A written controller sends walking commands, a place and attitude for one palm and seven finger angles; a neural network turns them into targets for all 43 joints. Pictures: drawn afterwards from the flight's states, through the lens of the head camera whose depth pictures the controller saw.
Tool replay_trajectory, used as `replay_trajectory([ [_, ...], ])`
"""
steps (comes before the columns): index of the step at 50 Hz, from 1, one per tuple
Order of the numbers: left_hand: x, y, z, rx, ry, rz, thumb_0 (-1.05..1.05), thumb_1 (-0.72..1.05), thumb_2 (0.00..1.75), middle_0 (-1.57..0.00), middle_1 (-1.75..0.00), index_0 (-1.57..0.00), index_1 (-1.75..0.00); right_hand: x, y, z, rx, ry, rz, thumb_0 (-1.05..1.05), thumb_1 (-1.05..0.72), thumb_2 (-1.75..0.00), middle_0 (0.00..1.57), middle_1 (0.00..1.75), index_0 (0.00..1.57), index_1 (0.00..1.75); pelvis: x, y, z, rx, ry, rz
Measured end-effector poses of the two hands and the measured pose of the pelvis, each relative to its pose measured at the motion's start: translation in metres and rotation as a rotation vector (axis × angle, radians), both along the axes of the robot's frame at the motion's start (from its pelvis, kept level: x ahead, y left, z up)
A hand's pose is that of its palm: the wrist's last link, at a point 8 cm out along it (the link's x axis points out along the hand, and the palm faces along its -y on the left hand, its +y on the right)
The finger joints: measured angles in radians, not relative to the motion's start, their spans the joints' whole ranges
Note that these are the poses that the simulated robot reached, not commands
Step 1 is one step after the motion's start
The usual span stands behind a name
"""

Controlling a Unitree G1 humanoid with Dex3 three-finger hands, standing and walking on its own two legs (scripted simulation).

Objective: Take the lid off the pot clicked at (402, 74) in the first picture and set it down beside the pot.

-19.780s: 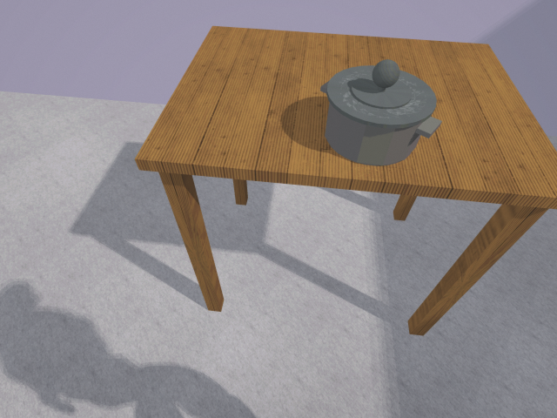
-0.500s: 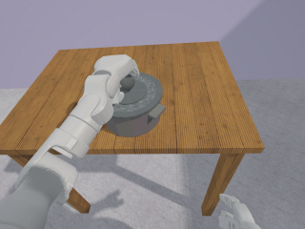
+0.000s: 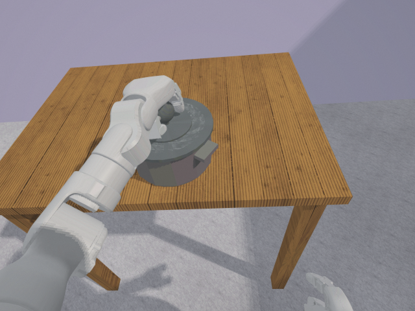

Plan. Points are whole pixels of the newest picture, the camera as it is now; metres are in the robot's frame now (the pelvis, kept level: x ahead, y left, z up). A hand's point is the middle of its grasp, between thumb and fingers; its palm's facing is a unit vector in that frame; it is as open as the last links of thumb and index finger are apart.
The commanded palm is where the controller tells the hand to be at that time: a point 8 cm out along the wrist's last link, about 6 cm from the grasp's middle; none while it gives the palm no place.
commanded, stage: close the fingers and squeeze the knob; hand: left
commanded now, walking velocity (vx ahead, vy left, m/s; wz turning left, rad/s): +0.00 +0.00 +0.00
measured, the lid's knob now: (162, 111) +0.47 +0.10 +0.16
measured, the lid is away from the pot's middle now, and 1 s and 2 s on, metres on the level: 0.00 0.00 0.02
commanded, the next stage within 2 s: lift the lid straight up in 0.56 s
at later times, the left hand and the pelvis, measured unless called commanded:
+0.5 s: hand (158, 117) +0.44 +0.10 +0.17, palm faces -0.19 -0.08 -0.98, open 7.6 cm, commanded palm +0.41 +0.10 +0.23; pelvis +0.01 +0.00 +0.00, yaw +1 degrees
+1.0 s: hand (157, 113) +0.43 +0.10 +0.18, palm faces -0.18 -0.05 -0.98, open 7.6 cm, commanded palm +0.41 +0.10 +0.26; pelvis +0.01 +0.01 +0.00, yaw +1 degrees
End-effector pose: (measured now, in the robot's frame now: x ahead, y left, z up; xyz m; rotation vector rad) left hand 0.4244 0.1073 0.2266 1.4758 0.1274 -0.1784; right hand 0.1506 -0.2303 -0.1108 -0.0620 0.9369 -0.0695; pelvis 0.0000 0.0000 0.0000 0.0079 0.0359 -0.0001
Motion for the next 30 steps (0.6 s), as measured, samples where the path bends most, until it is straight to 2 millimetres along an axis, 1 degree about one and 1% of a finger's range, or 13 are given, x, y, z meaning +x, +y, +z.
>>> replay_trajectory([
  [4, 0.001, 0.0, 0.0, -0.001, -0.002, -0.002, 0.0, 0.0, 1.3, -0.82, -0.4, -0.85, -0.4, 0.004, 0.0, 0.002, -0.001, -0.012, 0.003, 0.01, -0.91, -0.9, 0.19, 0.3, 0.2, 0.3, 0.001, 0.0, 0.0, -0.001, 0.002, 0.001],
  [11, 0.002, 0.0, 0.0, 0.0, -0.006, -0.006, 0.0, 0.06, 1.32, -0.84, -0.41, -0.87, -0.42, 0.012, 0.001, 0.005, 0.0, -0.026, 0.01, 0.01, -0.91, -0.9, 0.19, 0.3, 0.2, 0.3, 0.002, 0.001, 0.0, -0.001, 0.004, 0.001],
  [20, 0.002, 0.0, 0.0, 0.004, -0.006, -0.008, 0.0, 0.06, 1.31, -0.85, -0.41, -0.87, -0.42, 0.019, 0.006, 0.005, 0.007, -0.025, 0.025, 0.01, -0.91, -0.9, 0.19, 0.3, 0.2, 0.3, 0.005, 0.003, 0.0, -0.003, 0.009, 0.008],
  [30, 0.002, 0.0, 0.0, 0.003, -0.006, -0.012, -0.01, 0.05, 1.31, -0.85, -0.42, -0.88, -0.43, 0.02, 0.013, 0.004, 0.015, -0.017, 0.036, 0.01, -0.91, -0.9, 0.19, 0.3, 0.2, 0.3, 0.006, 0.004, 0.0, -0.003, 0.01, 0.009],
])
